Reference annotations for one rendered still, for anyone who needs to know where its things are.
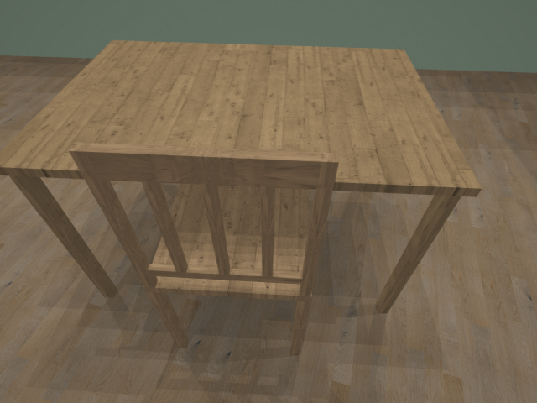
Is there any chair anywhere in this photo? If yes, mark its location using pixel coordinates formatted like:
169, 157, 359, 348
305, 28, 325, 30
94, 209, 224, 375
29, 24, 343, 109
69, 142, 339, 356

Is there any table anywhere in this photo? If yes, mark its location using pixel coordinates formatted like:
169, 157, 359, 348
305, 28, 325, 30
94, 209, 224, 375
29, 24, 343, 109
0, 40, 482, 313

